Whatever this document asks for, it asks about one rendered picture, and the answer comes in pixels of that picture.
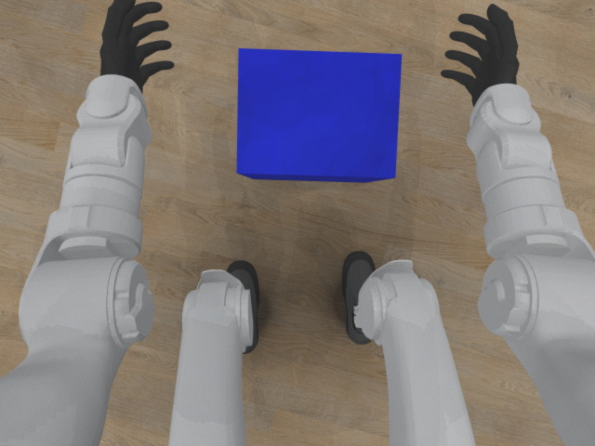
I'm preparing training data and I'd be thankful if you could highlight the carton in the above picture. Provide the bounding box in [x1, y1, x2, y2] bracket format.
[237, 48, 402, 183]

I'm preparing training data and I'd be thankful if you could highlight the robot right shin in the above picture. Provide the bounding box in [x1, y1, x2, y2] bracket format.
[353, 260, 440, 338]

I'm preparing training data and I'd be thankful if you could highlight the robot left forearm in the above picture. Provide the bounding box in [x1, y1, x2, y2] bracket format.
[19, 74, 152, 346]

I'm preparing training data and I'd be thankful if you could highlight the robot left foot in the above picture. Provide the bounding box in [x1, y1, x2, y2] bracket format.
[227, 260, 259, 354]

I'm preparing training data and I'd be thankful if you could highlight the right robot upper arm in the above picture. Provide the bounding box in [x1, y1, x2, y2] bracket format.
[477, 253, 595, 446]

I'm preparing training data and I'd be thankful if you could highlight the right robot hand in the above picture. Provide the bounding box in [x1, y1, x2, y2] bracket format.
[441, 4, 520, 107]

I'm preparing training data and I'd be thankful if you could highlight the robot right forearm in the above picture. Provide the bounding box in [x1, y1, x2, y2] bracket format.
[466, 84, 595, 262]

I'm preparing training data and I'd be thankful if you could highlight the left robot upper arm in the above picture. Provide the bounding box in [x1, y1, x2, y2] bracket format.
[0, 256, 154, 446]

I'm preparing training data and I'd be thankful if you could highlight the left robot hand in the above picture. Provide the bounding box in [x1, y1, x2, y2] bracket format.
[99, 0, 174, 93]

